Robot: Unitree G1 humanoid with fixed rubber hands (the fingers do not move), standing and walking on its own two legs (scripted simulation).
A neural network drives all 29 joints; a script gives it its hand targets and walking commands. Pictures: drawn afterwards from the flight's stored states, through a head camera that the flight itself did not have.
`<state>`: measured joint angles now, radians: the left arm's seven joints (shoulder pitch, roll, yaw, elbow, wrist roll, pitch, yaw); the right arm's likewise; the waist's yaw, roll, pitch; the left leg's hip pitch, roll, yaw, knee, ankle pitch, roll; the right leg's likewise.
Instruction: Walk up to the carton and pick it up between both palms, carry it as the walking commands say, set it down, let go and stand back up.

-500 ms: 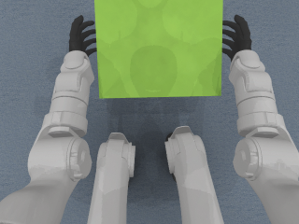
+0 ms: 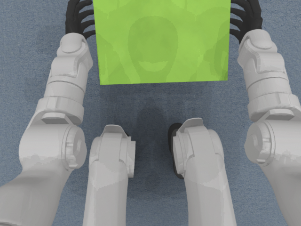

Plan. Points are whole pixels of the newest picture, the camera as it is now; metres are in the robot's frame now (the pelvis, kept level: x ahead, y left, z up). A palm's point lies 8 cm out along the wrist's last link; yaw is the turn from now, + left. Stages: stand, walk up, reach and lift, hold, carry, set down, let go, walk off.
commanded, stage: set down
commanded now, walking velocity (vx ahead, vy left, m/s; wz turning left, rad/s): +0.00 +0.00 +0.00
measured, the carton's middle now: (160, 26) +0.55 -0.06 -0.24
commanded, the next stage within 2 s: none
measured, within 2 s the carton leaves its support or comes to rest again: rests again in 0.78 s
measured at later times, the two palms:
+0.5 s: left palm (81, 37) +0.53 +0.13 -0.18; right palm (241, 35) +0.50 -0.25 -0.18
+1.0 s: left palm (84, 41) +0.52 +0.13 -0.20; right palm (237, 41) +0.49 -0.25 -0.21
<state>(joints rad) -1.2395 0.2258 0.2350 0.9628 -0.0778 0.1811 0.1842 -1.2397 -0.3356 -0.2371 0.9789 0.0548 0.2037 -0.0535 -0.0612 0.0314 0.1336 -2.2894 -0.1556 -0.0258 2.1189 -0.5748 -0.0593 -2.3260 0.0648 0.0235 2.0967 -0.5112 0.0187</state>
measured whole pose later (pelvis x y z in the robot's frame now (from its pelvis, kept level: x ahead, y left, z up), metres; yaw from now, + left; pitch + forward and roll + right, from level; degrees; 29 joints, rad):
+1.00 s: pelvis -0.01 +0.00 -0.03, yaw +0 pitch +33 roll +1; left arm -1.39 0.29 0.11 1.15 -0.18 0.11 0.14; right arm -1.39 -0.43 -0.06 1.21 0.23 0.10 -0.07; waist -0.05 0.05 0.38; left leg -2.24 -0.10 0.01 2.25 -0.59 -0.02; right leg -2.28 0.00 -0.02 2.22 -0.53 -0.02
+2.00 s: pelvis -0.02 +0.00 -0.03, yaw +0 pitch +31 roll +1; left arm -1.50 0.34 0.06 1.21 -0.22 0.04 0.10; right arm -1.47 -0.46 -0.09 1.27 0.28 0.00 -0.03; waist -0.04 0.03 0.49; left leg -2.23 -0.05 0.02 2.25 -0.56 -0.01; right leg -2.27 -0.03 -0.03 2.22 -0.49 -0.05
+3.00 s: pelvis +0.00 +0.00 +0.02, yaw -1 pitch +40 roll +2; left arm -1.25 0.36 0.21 0.93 -0.16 0.16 0.07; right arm -1.23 -0.53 -0.20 0.98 0.20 0.13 0.05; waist -0.03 0.03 0.17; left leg -2.17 -0.03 0.02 2.06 -0.59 0.00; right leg -2.22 -0.01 -0.02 2.04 -0.52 -0.04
